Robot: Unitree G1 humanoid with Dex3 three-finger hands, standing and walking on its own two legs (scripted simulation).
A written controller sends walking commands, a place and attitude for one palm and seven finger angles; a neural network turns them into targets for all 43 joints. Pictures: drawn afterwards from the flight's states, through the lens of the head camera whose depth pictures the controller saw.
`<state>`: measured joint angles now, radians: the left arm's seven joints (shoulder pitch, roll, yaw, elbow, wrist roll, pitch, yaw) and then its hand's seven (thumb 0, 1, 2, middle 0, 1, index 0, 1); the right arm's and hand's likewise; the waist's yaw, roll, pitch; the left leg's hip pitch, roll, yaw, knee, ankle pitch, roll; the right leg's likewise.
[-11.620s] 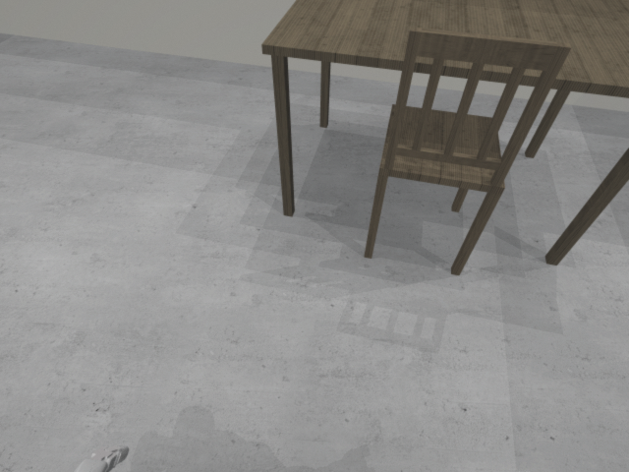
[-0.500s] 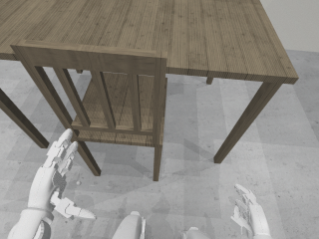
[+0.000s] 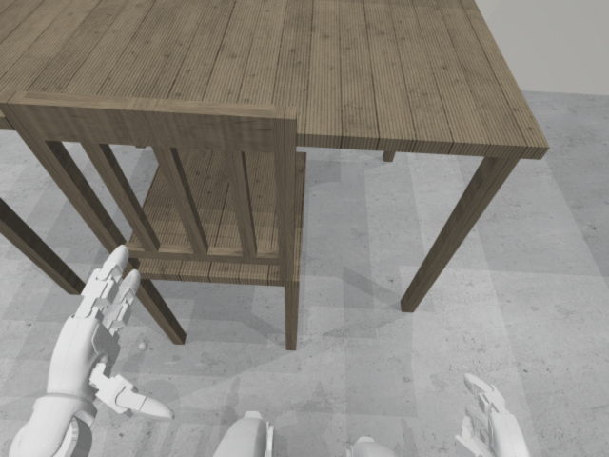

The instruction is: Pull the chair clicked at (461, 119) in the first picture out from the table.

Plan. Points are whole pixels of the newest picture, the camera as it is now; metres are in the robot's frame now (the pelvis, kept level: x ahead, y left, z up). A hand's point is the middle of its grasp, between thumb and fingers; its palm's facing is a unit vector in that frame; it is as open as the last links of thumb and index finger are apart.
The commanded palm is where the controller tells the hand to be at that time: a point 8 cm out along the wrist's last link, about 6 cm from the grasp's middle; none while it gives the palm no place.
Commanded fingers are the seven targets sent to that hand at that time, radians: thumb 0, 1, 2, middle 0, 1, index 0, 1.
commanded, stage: raise the hand toward the chair's back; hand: left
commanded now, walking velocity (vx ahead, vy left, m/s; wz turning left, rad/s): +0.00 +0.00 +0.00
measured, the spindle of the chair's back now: (185, 205) +0.48 +0.22 +0.00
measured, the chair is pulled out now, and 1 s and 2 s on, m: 0.00 0.00 0.00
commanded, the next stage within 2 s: aim the fingers beside a spindle in 0.24 s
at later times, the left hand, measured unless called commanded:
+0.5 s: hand (151, 343) +0.24 +0.19 +0.04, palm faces +0.01 -1.00 -0.06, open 16.9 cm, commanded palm +0.23 +0.25 +0.04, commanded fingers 0.00 -0.50 0.30 -0.06 -0.08 -0.06 -0.08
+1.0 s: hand (163, 319) +0.28 +0.20 +0.02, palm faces +0.00 -1.00 -0.05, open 16.9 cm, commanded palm +0.27 +0.25 +0.02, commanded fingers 0.00 -0.50 0.30 -0.06 -0.08 -0.06 -0.08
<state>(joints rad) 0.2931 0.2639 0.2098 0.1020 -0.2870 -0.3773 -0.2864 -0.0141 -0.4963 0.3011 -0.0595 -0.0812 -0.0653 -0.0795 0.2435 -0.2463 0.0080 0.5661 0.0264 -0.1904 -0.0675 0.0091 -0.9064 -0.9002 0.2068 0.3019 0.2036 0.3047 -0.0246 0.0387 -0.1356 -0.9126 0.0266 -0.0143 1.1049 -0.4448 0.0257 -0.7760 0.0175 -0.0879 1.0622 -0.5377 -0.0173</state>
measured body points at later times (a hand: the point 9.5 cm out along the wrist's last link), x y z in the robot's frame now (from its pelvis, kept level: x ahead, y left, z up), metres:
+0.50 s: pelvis +0.00 -0.01 +0.00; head +0.07 -0.01 +0.44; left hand +0.24 +0.25 +0.04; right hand +0.18 -0.25 -0.09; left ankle +0.05 +0.10 -0.66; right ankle -0.01 -0.11 -0.66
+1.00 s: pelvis +0.00 -0.01 -0.02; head +0.08 -0.01 +0.43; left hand +0.27 +0.25 +0.02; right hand +0.15 -0.26 -0.11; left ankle +0.05 +0.10 -0.66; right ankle -0.01 -0.11 -0.66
